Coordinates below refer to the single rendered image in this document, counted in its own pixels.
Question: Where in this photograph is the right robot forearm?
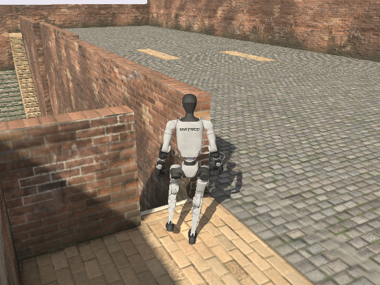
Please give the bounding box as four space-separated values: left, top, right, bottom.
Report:
211 144 222 166

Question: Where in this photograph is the left robot foot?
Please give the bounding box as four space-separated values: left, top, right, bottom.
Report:
166 221 174 232

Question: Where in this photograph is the robot left shin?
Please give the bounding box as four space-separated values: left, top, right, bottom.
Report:
168 184 177 224

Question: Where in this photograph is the right robot upper arm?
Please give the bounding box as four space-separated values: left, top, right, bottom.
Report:
202 119 217 153

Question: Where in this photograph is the robot left hand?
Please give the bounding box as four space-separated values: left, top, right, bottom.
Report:
155 167 169 181

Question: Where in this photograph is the left robot forearm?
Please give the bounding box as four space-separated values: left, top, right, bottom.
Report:
156 144 167 169

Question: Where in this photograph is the left robot upper arm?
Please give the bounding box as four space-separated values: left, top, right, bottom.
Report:
161 119 177 153

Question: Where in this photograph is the robot right hand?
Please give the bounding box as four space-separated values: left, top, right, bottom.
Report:
210 164 223 176

